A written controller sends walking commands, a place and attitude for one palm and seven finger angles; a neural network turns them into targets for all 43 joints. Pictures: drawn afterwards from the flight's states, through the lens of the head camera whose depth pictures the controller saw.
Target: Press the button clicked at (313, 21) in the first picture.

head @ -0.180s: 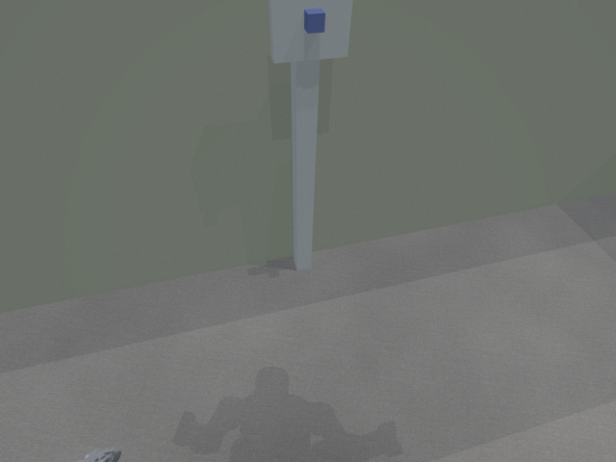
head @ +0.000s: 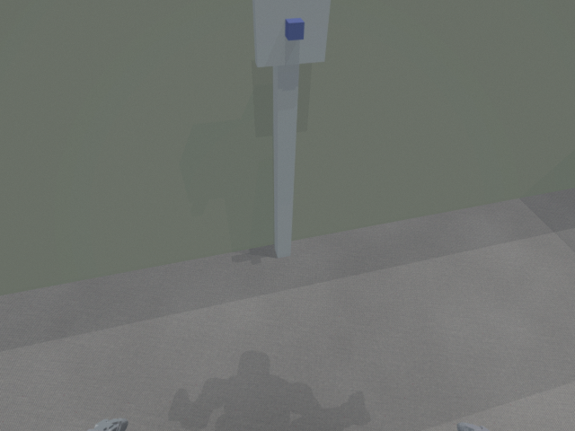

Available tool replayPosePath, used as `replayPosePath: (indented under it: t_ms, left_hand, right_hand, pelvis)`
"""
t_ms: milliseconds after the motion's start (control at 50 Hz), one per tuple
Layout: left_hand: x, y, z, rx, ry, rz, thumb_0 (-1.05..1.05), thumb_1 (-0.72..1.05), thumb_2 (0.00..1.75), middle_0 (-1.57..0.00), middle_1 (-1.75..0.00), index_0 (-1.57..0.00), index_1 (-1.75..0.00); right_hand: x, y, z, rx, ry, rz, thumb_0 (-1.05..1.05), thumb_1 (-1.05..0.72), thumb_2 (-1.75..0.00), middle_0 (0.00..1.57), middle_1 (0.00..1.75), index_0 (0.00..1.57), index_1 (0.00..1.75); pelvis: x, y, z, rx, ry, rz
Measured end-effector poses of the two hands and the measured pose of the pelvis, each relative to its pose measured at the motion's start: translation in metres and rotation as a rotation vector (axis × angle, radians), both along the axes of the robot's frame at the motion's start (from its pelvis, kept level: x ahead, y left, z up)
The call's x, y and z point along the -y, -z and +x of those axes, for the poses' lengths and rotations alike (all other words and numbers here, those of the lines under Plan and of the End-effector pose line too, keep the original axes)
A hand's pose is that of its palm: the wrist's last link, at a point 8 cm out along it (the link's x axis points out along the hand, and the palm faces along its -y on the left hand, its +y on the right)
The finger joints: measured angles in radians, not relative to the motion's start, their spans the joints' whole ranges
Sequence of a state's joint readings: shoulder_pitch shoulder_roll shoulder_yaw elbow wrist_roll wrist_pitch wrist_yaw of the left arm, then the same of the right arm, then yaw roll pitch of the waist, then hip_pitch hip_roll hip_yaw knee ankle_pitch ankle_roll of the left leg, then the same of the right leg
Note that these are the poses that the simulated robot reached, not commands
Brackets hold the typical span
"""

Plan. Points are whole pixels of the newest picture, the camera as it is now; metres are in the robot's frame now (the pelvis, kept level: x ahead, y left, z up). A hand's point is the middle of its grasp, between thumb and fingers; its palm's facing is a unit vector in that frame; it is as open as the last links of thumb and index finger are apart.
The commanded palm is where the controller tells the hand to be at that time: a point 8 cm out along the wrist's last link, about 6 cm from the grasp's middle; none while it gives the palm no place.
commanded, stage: stand and wait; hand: left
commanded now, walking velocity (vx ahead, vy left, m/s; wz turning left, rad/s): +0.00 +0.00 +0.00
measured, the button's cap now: (294, 28) +0.93 +0.05 +0.19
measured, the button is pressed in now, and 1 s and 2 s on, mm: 0 0 0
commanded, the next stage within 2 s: look at it before walking up in 0.64 s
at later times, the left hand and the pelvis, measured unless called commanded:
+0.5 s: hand out of the picture +0.05 +0.23 -0.15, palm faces -0.04 -0.94 -0.33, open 7.4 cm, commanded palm none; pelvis -0.01 -0.01 +0.00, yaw +0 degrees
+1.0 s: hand out of the picture +0.07 +0.23 -0.15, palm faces -0.05 -0.94 -0.33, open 7.4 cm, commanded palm none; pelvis -0.01 -0.01 +0.01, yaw -1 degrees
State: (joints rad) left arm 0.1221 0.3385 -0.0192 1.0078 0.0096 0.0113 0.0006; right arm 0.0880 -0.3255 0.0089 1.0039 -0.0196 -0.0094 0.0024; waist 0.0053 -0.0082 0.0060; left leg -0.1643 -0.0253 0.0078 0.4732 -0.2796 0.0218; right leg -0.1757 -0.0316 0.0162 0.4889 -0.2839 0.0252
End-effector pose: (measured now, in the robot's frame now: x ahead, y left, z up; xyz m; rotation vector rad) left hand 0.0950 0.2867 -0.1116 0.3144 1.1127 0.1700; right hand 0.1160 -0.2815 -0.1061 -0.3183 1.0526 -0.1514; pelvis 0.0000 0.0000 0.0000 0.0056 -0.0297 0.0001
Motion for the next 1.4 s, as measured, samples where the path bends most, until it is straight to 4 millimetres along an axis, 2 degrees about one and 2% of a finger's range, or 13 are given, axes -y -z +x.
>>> replayPosePath:
  t_ms: [120, 340, 520, 880, 1400]
  left_hand:
    - [0.008, 0.003, -0.012, -0.025, -0.009, -0.014, 0.01, 0.90, 0.90, -0.20, -0.30, -0.21, -0.30]
    - [0.008, 0.007, -0.041, -0.109, -0.027, -0.005, 0.01, 0.90, 0.90, -0.20, -0.30, -0.21, -0.30]
    - [0.008, 0.005, -0.044, -0.122, -0.025, 0.006, 0.01, 0.90, 0.90, -0.20, -0.30, -0.20, -0.30]
    - [0.013, 0.001, -0.028, -0.076, -0.001, 0.003, 0.01, 0.90, 0.90, -0.20, -0.30, -0.20, -0.30]
    - [0.009, 0.004, -0.037, -0.121, -0.011, 0.003, 0.01, 0.90, 0.90, -0.20, -0.30, -0.20, -0.30]
  right_hand:
    - [0.005, 0.001, -0.008, -0.019, 0.009, 0.000, 0.01, -0.91, -0.89, 0.20, 0.30, 0.21, 0.30]
    - [0.022, 0.006, -0.048, -0.129, 0.051, -0.019, 0.01, -0.91, -0.89, 0.20, 0.30, 0.20, 0.30]
    - [0.028, 0.008, -0.067, -0.171, 0.077, -0.019, 0.01, -0.91, -0.89, 0.20, 0.30, 0.20, 0.30]
    - [0.023, 0.008, -0.062, -0.142, 0.077, 0.001, 0.01, -0.91, -0.89, 0.20, 0.30, 0.20, 0.30]
    - [0.025, 0.006, -0.061, -0.159, 0.079, -0.010, 0.01, -0.91, -0.89, 0.20, 0.30, 0.20, 0.30]
  pelvis:
    - [0.004, -0.002, -0.003, 0.004, 0.001, 0.001]
    - [0.011, -0.004, -0.009, 0.000, 0.003, -0.001]
    - [0.013, -0.005, -0.012, 0.004, 0.008, -0.001]
    - [0.014, -0.006, -0.013, 0.002, 0.015, 0.000]
    - [0.013, -0.007, -0.009, -0.002, 0.020, 0.000]
